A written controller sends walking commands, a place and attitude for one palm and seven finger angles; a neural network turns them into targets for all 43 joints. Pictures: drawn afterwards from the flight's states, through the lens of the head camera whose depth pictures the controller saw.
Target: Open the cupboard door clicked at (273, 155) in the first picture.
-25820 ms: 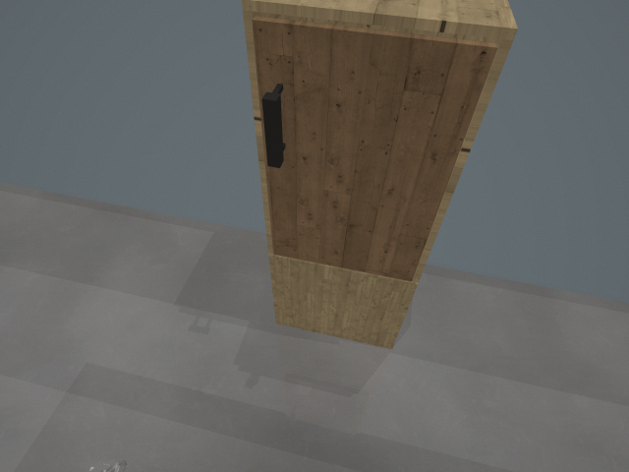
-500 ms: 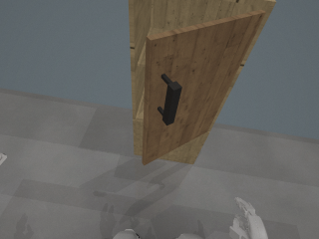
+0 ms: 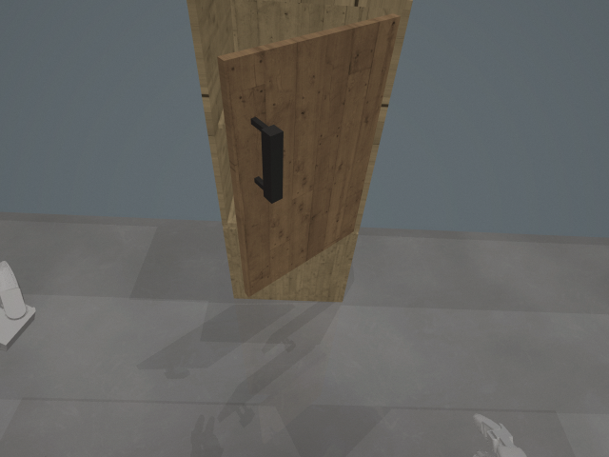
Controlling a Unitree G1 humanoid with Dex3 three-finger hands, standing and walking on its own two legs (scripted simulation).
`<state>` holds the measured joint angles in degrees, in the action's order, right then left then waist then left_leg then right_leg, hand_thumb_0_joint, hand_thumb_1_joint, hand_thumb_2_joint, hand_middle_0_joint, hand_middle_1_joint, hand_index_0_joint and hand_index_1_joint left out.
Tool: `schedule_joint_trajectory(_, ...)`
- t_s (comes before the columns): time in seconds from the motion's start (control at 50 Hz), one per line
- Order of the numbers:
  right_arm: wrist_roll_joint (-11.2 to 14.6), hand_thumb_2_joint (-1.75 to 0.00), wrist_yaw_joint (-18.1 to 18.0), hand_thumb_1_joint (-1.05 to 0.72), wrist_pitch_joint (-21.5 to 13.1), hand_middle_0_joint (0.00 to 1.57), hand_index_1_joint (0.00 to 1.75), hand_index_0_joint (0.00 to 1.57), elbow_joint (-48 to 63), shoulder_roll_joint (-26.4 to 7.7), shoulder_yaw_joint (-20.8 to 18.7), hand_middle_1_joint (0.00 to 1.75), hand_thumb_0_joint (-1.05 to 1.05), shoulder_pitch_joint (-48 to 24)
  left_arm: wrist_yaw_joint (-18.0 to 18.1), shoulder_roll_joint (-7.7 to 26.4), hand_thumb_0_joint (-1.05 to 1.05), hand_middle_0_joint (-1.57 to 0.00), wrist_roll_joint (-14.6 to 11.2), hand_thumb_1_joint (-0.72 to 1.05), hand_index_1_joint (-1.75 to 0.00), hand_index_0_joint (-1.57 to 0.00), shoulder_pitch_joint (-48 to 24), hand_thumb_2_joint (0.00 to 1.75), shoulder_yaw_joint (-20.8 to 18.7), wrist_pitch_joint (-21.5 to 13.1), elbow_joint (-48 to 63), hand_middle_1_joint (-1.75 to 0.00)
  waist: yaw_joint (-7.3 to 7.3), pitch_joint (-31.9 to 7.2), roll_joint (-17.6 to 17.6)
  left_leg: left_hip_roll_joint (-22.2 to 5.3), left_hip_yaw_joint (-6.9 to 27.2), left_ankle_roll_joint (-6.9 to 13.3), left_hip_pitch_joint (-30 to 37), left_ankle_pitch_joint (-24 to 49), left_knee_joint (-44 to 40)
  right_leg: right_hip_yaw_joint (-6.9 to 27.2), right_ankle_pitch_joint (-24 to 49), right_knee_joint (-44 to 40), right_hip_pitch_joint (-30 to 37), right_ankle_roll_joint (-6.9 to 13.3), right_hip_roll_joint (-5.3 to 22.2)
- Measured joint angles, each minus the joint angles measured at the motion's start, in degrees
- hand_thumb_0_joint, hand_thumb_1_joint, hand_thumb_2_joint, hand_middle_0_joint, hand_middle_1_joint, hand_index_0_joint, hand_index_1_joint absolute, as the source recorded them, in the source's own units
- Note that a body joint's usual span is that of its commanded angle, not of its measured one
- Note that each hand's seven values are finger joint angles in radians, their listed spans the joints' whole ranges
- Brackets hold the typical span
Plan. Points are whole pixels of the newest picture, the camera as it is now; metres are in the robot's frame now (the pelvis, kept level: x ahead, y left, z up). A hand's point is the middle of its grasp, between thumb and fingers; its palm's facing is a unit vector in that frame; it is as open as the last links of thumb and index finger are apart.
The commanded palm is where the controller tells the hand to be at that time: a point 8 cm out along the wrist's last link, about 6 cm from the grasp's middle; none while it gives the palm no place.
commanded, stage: stop stepping back and stand still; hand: left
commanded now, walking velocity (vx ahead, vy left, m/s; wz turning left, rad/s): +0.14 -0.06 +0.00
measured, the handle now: (265, 160) +0.56 +0.09 +0.09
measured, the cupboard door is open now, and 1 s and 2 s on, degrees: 40 40 40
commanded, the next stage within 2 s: let the arm hang, fingers relaxed in 0.68 s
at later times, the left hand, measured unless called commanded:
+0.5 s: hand out of the picture +0.16 +0.26 +0.18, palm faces +0.45 -0.79 -0.42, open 7.4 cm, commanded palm +0.10 +0.31 +0.19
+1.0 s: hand out of the picture +0.07 +0.23 -0.13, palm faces +0.03 -0.96 -0.28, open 7.4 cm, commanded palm none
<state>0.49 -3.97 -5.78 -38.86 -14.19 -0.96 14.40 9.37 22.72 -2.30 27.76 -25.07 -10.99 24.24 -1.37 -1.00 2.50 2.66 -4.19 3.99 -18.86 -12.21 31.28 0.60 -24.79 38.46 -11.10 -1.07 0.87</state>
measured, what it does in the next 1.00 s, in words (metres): steps on the spot: left foot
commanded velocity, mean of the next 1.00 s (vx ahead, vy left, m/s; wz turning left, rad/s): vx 0.06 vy -0.02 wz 0.00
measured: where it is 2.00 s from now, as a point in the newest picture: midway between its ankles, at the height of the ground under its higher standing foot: outside the picture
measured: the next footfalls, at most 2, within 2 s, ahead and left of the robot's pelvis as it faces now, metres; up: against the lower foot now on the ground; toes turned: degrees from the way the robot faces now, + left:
left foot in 0.48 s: +0.02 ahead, +0.16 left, +0.00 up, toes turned +3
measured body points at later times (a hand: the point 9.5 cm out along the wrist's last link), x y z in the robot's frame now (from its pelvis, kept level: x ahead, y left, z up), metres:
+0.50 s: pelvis -0.04 +0.01 +0.00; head -0.03 +0.01 +0.45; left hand +0.13 +0.30 +0.20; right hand +0.11 -0.24 -0.08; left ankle -0.02 +0.16 -0.73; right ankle -0.05 -0.10 -0.73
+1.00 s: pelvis -0.05 +0.03 -0.01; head -0.03 +0.02 +0.44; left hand +0.07 +0.28 -0.11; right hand +0.08 -0.22 -0.14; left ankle -0.02 +0.16 -0.73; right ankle -0.04 -0.08 -0.73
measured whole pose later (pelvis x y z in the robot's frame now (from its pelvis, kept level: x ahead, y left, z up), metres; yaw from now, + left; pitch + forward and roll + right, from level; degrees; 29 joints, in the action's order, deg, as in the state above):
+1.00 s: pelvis -0.05 +0.03 -0.01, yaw +2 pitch +0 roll +0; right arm -1.8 0.1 0.9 -49.2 -14.9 -0.5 8.5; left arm 0.0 12.5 2.3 14.0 -2.2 3.3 -37.7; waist -1.5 1.4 -1.2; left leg -0.7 -0.5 -0.7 -20.3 -16.5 37.0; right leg -3.6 -20.5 38.4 -17.6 0.9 1.7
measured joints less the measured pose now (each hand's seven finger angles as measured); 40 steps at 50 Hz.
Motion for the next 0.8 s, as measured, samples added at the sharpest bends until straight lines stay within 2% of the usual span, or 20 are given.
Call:
schedule_joint_trajectory(0.04, -0.39, -0.90, 0.14, -0.91, -1.13, 0.20, 0.30, 0.20, 0.44, 0.54, -0.14, 0.30, 0.01, -0.40, 0.00, -0.14, 0.01, -0.21, 0.34, 0.89, -0.30, -0.21, 0.24, 0.90, 0.79, 0.39, 0.59, -0.30, -1.05, 0.19, 0.13, -0.14, 0.12, -0.12, 0.41, 1.39, -1.28, -0.28, -2.79, 3.45, -2.09, 0.37, -0.63)
schedule_joint_trajectory(0.1, -0.74, -0.90, 0.16, -0.91, -2.04, 0.20, 0.30, 0.20, 1.91, 1.75, 0.38, 0.30, 0.01, -0.22, -0.16, 0.59, 0.01, -0.21, 0.80, 0.89, -0.30, -0.21, 3.15, 0.90, 1.30, -0.13, 3.10, -0.30, -1.94, -0.26, -0.21, -0.76, 0.39, -0.65, 0.43, 3.10, -3.19, -3.02, -2.83, -0.52, -2.05, 1.38, -1.21)
schedule_joint_trajectory(0.14, -1.00, -0.90, 0.00, -0.91, -1.82, 0.20, 0.30, 0.20, 3.14, 2.38, 0.62, 0.30, 0.01, 0.14, -0.39, 1.71, 0.01, -0.21, 1.17, 0.89, -0.30, -0.21, 4.95, 0.89, 0.96, -0.96, 4.08, -0.30, -2.04, -0.66, -1.00, -1.12, 0.74, -1.27, -1.14, 1.10, -1.78, -4.67, -0.99, -5.57, -0.75, 2.65, -1.75)
schedule_joint_trajectory(0.16, -1.13, -0.90, 0.00, -0.91, -1.37, 0.20, 0.30, 0.20, 3.48, 2.42, 0.53, 0.30, 0.01, 0.19, -0.61, 2.03, 0.01, -0.21, 1.40, 0.89, -0.30, -0.21, 5.33, 0.89, 0.91, -1.32, 4.15, -0.30, -1.96, -0.53, -2.08, -1.57, 1.48, -1.73, -2.65, -2.83, 0.99, -5.32, 1.70, -6.61, -0.77, 3.60, -2.35)
schedule_joint_trajectory(0.2, -1.14, -0.90, 0.41, -0.91, -0.32, 0.20, 0.30, 0.20, 2.66, 2.71, 0.40, 0.30, 0.01, 0.31, -1.04, 2.50, 0.01, -0.21, 1.54, 0.88, -0.30, -0.21, 5.79, 0.89, 0.53, -1.88, 4.21, -0.30, -0.08, -0.87, -2.08, -1.15, 2.50, -3.10, -7.37, -8.36, 13.72, -4.85, 6.59, -7.44, -1.45, 5.26, -2.42)
schedule_joint_trajectory(0.24, -1.25, -0.90, 0.73, -0.91, 0.19, 0.20, 0.30, 0.20, 1.05, 2.60, 0.66, 0.30, 0.01, 0.68, -1.21, 1.44, 0.01, -0.21, 1.42, 0.88, -0.30, -0.21, 5.33, 0.89, 0.19, -2.98, 2.65, -0.30, 1.83, -1.62, -1.70, -1.16, 2.91, -3.93, -11.08, -7.61, 25.90, -3.61, 8.39, -8.75, -1.31, 5.40, -2.17)
schedule_joint_trajectory(0.3, -0.91, -0.90, 0.50, -0.91, 0.30, 0.20, 0.30, 0.20, -0.30, 2.07, 0.79, 0.30, 0.01, 1.76, -1.05, -0.97, 0.01, -0.21, 1.56, 0.88, -0.30, -0.21, 2.54, 0.89, 0.78, -3.41, -2.21, -0.30, 2.61, -2.73, -2.01, -2.89, 2.63, -4.24, -12.82, -4.14, 31.29, -3.40, 9.64, -11.90, -0.30, 4.45, -1.45)
schedule_joint_trajectory(0.34, -0.76, -0.90, 0.05, -0.91, -0.13, 0.20, 0.30, 0.21, -0.89, 1.65, 0.60, 0.30, 0.01, 2.03, -0.80, -2.48, 0.01, -0.21, 1.80, 0.88, -0.30, -0.21, 0.08, 0.90, 1.83, -2.80, -4.76, -0.30, 2.57, -2.50, -2.05, -4.17, 2.08, -3.95, -11.51, -3.58, 27.78, -3.77, 10.32, -13.06, 0.12, 3.98, -0.60)
schedule_joint_trajectory(0.42, -0.90, -0.90, -0.77, -0.91, -1.25, 0.20, 0.30, 0.21, -0.62, 1.07, 0.35, 0.30, 0.01, 1.60, -0.25, -3.83, 0.01, -0.21, 1.99, 0.89, -0.30, -0.21, -0.90, 0.90, 3.62, -1.40, -3.03, -0.30, 2.05, -0.69, -1.27, -5.70, 0.48, -3.03, -3.72, -4.45, 10.58, -3.98, 9.76, -12.03, -0.22, 3.10, 0.91)
schedule_joint_trajectory(0.48, -0.91, -0.90, -1.13, -0.91, -2.18, 0.20, 0.30, 0.21, 1.61, 0.02, -0.09, 0.30, 0.01, 1.19, -0.05, -3.24, 0.01, -0.21, 1.39, 0.89, -0.30, -0.21, 1.18, 0.90, 3.51, -1.56, 2.83, -0.30, 1.54, 0.61, -2.95, -6.62, 1.69, -2.80, 3.63, -1.46, -1.93, -4.36, 7.30, -7.69, -1.89, 2.07, -0.19)
schedule_joint_trajectory(0.52, -0.43, -0.90, -1.20, -0.91, -2.08, 0.20, 0.30, 0.20, 1.85, 1.39, -0.57, 0.30, 0.01, -0.43, 0.00, -0.97, 0.01, -0.21, 0.99, 0.88, -0.30, -0.21, 1.11, 0.89, 1.96, -2.18, 4.63, -0.30, 1.30, 2.22, -1.32, -5.81, 1.36, -5.20, 3.51, -1.88, -0.38, -3.27, 5.09, -3.68, -3.22, 1.30, 0.59)
schedule_joint_trajectory(0.56, -0.44, -0.90, -0.87, -0.91, -2.22, 0.20, 0.30, 0.20, 2.23, 3.07, -0.24, 0.30, 0.01, -1.46, -0.19, 1.19, 0.01, -0.21, 0.82, 0.88, -0.30, -0.21, 0.96, 0.89, 0.04, -2.14, 4.56, -0.30, 1.11, 2.95, -0.06, -5.25, 0.84, -5.82, 3.58, -3.04, 0.55, -2.49, 2.28, -1.41, -4.05, 0.60, 0.34)
schedule_joint_trajectory(0.6, -0.58, -0.90, -0.21, -0.91, -2.89, 0.20, 0.30, 0.20, 2.82, 4.28, 0.47, 0.30, 0.01, -2.02, -0.37, 2.46, 0.01, -0.21, 0.87, 0.88, -0.30, -0.21, 0.57, 0.89, -1.25, -1.64, 4.17, -0.30, 0.78, 3.61, -0.12, -5.24, 1.01, -5.90, 3.65, -3.31, 0.72, -2.59, 3.03, -1.86, -3.94, 0.85, -0.51)
schedule_joint_trajectory(0.66, -0.34, -0.90, 1.03, -0.91, -3.25, 0.20, 0.30, 0.20, 3.26, 4.83, 1.66, 0.30, 0.01, -2.46, -0.91, 2.08, 0.01, -0.21, 0.84, 0.89, -0.30, -0.21, 1.01, 0.90, -1.26, -1.39, 4.00, -0.30, 0.25, 4.32, -2.55, -6.48, 2.43, -6.25, 3.42, -3.49, 1.24, -3.62, 6.66, -5.76, -1.89, 3.00, -2.15)
schedule_joint_trajectory(0.7, -0.05, -0.90, 1.77, -0.91, -2.70, 0.20, 0.30, 0.20, 3.41, 4.97, 2.16, 0.30, 0.01, -2.70, -1.28, 1.36, 0.01, -0.21, 0.44, 0.89, -0.30, -0.21, 3.02, 0.90, -0.87, -1.39, 4.64, -0.30, 0.32, 3.98, -3.79, -7.39, 2.66, -6.40, 2.80, -3.47, 1.53, -3.77, 7.30, -7.64, -1.55, 3.73, -3.13)
schedule_joint_trajectory(0.78, 0.06, -0.90, 1.74, -0.91, -1.19, 0.20, 0.30, 0.21, 3.23, 4.33, 2.23, 0.31, 0.01, -2.88, -1.72, 0.30, 0.01, -0.21, 0.13, 0.89, -0.30, -0.21, 6.05, 0.89, 0.85, -1.44, 4.82, -0.30, 0.67, 3.37, -4.37, -7.06, 3.59, -5.11, 1.87, -3.18, 2.61, -3.46, 7.70, -8.38, -1.63, 3.69, -3.31)
schedule_joint_trajectory(0.8, -0.15, -0.90, 2.46, -0.91, -2.29, 0.20, 0.30, 0.21, 1.60, 3.72, 1.51, 0.31, 0.01, -2.96, -2.40, 0.53, 0.01, -0.21, 1.09, 0.89, -0.30, -0.21, 4.72, 0.89, 2.62, -2.21, 1.71, -0.30, 0.82, 2.61, -4.70, -6.74, 3.81, -4.90, 0.95, -3.33, 3.26, -3.76, 7.45, -7.81, -2.29, 3.49, -2.98)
